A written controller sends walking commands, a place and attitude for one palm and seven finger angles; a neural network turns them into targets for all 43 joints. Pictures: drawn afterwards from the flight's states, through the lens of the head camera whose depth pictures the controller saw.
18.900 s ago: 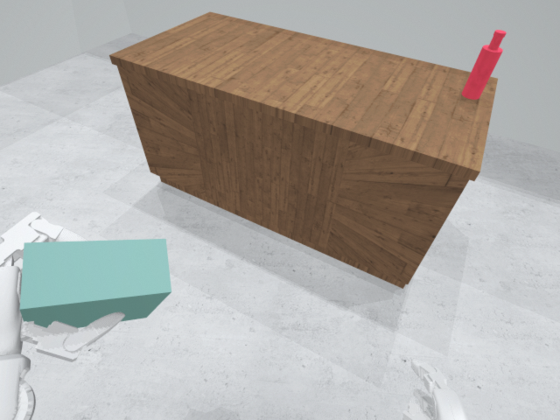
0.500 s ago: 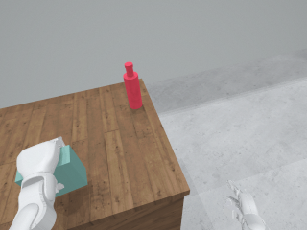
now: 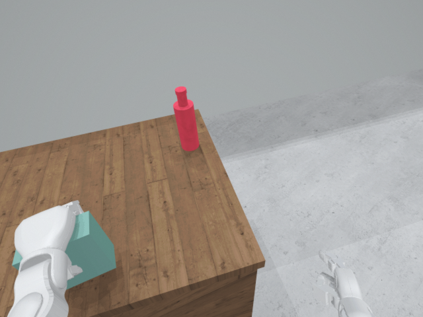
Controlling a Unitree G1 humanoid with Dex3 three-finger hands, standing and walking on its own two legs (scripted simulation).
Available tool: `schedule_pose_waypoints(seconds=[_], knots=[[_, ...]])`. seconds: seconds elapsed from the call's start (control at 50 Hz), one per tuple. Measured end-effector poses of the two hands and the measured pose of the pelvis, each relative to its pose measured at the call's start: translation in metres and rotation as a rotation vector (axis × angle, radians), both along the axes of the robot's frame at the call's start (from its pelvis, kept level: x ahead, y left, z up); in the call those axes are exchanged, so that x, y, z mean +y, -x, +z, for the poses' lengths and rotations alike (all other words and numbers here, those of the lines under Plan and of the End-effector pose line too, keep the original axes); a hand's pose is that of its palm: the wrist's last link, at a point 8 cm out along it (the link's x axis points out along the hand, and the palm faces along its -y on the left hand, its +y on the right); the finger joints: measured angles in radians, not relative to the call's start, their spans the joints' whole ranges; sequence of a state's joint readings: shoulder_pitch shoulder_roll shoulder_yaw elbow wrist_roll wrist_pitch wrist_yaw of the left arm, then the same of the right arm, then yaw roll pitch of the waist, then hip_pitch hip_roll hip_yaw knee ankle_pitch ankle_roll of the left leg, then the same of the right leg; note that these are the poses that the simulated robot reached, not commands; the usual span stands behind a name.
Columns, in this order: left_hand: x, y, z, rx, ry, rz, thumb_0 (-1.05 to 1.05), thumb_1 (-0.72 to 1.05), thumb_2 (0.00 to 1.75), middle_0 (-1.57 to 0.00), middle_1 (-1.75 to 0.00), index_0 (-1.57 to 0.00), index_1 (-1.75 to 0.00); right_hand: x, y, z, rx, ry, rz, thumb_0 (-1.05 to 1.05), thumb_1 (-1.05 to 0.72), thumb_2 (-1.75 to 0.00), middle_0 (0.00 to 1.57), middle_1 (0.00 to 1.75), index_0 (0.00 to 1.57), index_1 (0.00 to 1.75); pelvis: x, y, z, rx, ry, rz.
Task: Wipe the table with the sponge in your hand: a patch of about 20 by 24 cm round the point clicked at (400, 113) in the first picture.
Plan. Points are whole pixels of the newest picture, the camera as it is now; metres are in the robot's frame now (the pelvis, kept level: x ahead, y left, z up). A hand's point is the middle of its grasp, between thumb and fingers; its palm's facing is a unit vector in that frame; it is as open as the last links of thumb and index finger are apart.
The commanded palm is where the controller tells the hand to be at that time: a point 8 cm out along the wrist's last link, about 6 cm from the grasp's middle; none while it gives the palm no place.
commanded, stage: move the sponge above the wiping area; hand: left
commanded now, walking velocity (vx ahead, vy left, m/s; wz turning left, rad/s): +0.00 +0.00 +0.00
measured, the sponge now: (75, 259) +0.20 +0.31 +0.01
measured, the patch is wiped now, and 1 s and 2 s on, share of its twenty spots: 0.00 0.00 0.00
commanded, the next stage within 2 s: lower the sponge onto the table in 1.32 s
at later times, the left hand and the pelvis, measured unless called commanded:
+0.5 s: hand (78, 250) +0.21 +0.30 +0.03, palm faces -0.15 -0.14 -0.98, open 10.1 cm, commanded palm +0.20 +0.28 +0.11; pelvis -0.01 +0.00 +0.00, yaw +0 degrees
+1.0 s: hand (93, 255) +0.20 +0.27 +0.03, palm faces -0.16 -0.15 -0.98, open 10.0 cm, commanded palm +0.20 +0.28 +0.12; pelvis +0.00 +0.00 +0.00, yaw +0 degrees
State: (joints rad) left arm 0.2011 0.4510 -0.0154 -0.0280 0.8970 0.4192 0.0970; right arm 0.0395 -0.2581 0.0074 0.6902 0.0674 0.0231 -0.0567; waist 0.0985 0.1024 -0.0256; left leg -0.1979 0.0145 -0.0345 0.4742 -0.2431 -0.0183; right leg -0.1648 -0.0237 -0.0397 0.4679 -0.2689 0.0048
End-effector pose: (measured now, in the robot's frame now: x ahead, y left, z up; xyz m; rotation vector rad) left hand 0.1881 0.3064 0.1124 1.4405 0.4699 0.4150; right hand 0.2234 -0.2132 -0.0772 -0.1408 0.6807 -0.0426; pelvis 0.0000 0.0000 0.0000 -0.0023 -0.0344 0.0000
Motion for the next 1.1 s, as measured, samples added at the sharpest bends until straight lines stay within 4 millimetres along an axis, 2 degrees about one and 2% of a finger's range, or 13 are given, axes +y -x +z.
schedule_pose_waypoints(seconds=[0.1, 0.2, 0.32, 0.42, 0.52, 0.62, 0.68, 0.74, 0.84, 0.9, 0.98, 1.04, 1.1], knots=[[-0.027, 0.0, -0.026, 0.115, 0.074, -0.146, 0.0, -0.5, 1.03, -0.73, -1.31, -0.76, -1.3, 0.005, -0.001, 0.003, -0.028, 0.032, 0.026, 0.02, -0.9, -0.9, 0.2, 0.3, 0.2, 0.3, 0.003, 0.005, -0.001, 0.004, 0.001, 0.005], [-0.048, -0.005, -0.014, 0.001, 0.005, -0.311, 0.0, -0.5, 1.03, -0.73, -1.31, -0.76, -1.3, 0.01, 0.003, 0.006, -0.033, 0.045, 0.03, 0.02, -0.9, -0.9, 0.2, 0.3, 0.2, 0.3, 0.004, 0.005, -0.001, 0.0, 0.004, -0.013], [-0.02, -0.013, 0.015, -0.142, -0.059, -0.135, 0.0, -0.5, 1.03, -0.73, -1.31, -0.76, -1.3, 0.012, 0.007, 0.002, -0.006, -0.004, 0.01, 0.02, -0.9, -0.9, 0.2, 0.3, 0.2, 0.3, 0.003, 0.007, 0.0, -0.01, 0.002, -0.02], [0.001, -0.01, 0.002, -0.008, -0.008, 0.018, 0.0, -0.5, 1.03, -0.73, -1.31, -0.76, -1.3, 0.009, 0.005, 0.003, -0.002, -0.008, 0.008, 0.02, -0.9, -0.9, 0.2, 0.3, 0.2, 0.3, 0.003, 0.009, 0.001, -0.008, -0.002, -0.004], [-0.016, -0.009, -0.028, 0.148, 0.069, -0.099, 0.0, -0.5, 1.03, -0.73, -1.31, -0.76, -1.3, 0.004, 0.002, 0.006, -0.024, 0.041, 0.022, 0.02, -0.9, -0.9, 0.2, 0.3, 0.2, 0.3, 0.003, 0.01, 0.0, 0.001, 0.0, 0.006], [-0.042, -0.015, -0.021, 0.049, 0.024, -0.299, 0.0, -0.5, 1.03, -0.74, -1.31, -0.76, -1.3, 0.001, 0.004, 0.005, -0.024, 0.073, 0.016, 0.02, -0.9, -0.9, 0.2, 0.3, 0.2, 0.3, 0.002, 0.005, -0.001, 0.005, 0.005, -0.009], [-0.04, -0.02, -0.002, -0.062, -0.04, -0.291, 0.0, -0.5, 1.03, -0.74, -1.31, -0.76, -1.3, 0.001, 0.006, 0.002, -0.009, 0.053, 0.002, 0.02, -0.9, -0.9, 0.2, 0.3, 0.2, 0.3, 0.002, 0.002, -0.001, 0.006, 0.006, -0.017], [-0.025, -0.023, 0.013, -0.134, -0.062, -0.178, 0.0, -0.5, 1.03, -0.74, -1.31, -0.76, -1.3, 0.001, 0.007, -0.002, 0.012, 0.017, -0.01, 0.02, -0.9, -0.9, 0.2, 0.3, 0.2, 0.3, 0.002, 0.0, 0.0, 0.006, 0.004, -0.021], [-0.005, -0.017, 0.006, -0.045, -0.012, 0.005, 0.0, -0.5, 1.03, -0.74, -1.31, -0.76, -1.3, 0.001, 0.002, -0.004, 0.026, -0.015, -0.008, 0.02, -0.9, -0.9, 0.2, 0.3, 0.2, 0.3, 0.001, -0.003, 0.001, 0.008, -0.002, -0.011], [-0.011, -0.009, -0.013, 0.073, 0.041, -0.006, 0.0, -0.5, 1.03, -0.74, -1.31, -0.76, -1.3, 0.001, -0.004, -0.001, 0.008, -0.002, 0.008, 0.02, -0.9, -0.9, 0.2, 0.3, 0.2, 0.3, 0.001, -0.003, 0.0, 0.01, -0.003, 0.001], [-0.032, -0.005, -0.03, 0.136, 0.084, -0.146, 0.0, -0.49, 1.03, -0.74, -1.31, -0.76, -1.3, 0.001, -0.011, 0.004, -0.019, 0.044, 0.035, 0.02, -0.9, -0.9, 0.2, 0.3, 0.2, 0.3, 0.001, -0.004, -0.001, 0.01, 0.001, 0.006], [-0.042, -0.008, -0.026, 0.081, 0.042, -0.248, 0.0, -0.49, 1.03, -0.74, -1.31, -0.76, -1.3, 0.003, -0.013, 0.006, -0.024, 0.068, 0.043, 0.02, -0.9, -0.9, 0.2, 0.3, 0.2, 0.3, -0.001, -0.005, -0.001, 0.008, 0.004, 0.0], [-0.036, -0.015, -0.01, -0.017, -0.032, -0.257, 0.0, -0.49, 1.03, -0.74, -1.31, -0.76, -1.3, 0.004, -0.013, 0.006, -0.02, 0.059, 0.035, 0.02, -0.9, -0.9, 0.2, 0.3, 0.2, 0.3, -0.003, -0.006, -0.001, 0.007, 0.007, -0.008]])
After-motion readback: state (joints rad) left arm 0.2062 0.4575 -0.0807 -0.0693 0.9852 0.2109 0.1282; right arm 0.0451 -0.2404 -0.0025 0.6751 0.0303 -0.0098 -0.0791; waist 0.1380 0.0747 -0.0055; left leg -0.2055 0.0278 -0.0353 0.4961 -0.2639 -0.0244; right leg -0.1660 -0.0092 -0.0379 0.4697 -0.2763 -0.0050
